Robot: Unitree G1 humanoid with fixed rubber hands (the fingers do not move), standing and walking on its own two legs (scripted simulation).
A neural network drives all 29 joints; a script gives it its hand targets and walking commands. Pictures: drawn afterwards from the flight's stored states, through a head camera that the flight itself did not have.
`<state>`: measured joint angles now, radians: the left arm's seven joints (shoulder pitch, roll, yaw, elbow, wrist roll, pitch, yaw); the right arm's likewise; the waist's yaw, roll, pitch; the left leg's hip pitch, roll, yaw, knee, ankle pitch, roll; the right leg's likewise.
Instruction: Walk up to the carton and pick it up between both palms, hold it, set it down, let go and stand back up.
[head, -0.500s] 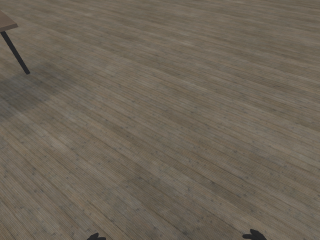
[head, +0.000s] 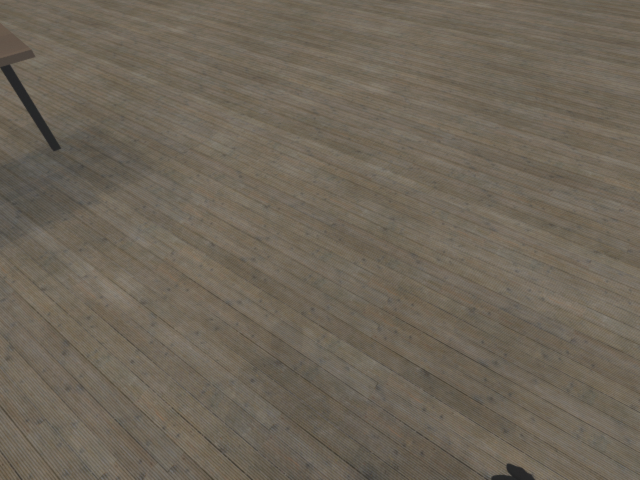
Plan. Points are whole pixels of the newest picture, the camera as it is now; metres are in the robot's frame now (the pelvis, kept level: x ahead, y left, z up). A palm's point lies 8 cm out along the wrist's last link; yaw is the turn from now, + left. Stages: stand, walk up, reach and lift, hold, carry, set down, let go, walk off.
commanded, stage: stand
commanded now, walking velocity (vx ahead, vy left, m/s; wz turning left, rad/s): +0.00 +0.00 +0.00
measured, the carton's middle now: out of the picture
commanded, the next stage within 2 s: walk up in 1.42 s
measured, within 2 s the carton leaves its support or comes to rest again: neither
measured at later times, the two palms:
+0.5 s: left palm out of the picture +0.06 +0.24 -0.12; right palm out of the picture +0.05 -0.25 -0.12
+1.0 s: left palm out of the picture -0.02 +0.23 -0.13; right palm out of the picture -0.01 -0.23 -0.13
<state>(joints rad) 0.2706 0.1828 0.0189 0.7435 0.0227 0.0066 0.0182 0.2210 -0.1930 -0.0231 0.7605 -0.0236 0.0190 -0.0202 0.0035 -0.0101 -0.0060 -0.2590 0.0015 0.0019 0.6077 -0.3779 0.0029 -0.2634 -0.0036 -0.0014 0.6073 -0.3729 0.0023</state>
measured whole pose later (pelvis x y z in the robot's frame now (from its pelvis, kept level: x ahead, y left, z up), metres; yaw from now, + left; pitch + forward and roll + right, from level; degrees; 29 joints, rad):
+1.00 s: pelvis -0.02 +0.00 +0.02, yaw +0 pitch -3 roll +0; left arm 0.30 0.16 0.01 1.07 0.01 0.00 0.04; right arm 0.27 -0.16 -0.01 1.09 -0.01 0.01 -0.04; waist 0.00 -0.01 0.05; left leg -0.12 0.00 0.00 0.43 -0.26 0.01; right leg -0.13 -0.01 0.00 0.42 -0.25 0.00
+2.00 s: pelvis +0.03 +0.12 -0.01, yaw +19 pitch +1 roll -2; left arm 0.31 0.19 0.07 0.85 0.05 -0.09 0.04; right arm 0.13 -0.24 -0.08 0.71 -0.03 0.01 0.10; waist 0.04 -0.05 -0.12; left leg -0.58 0.13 0.07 0.77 -0.24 -0.01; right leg 0.02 -0.25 -0.30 0.41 -0.39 0.13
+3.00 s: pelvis +0.47 +0.56 -0.02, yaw +44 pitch +2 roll -3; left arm 0.40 0.21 0.05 0.73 0.01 -0.10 -0.01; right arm 0.19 -0.10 0.00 0.51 -0.07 -0.05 0.05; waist 0.06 0.02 -0.08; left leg -0.57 0.11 0.04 0.68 -0.13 0.00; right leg -0.02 -0.13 -0.27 0.51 -0.48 0.11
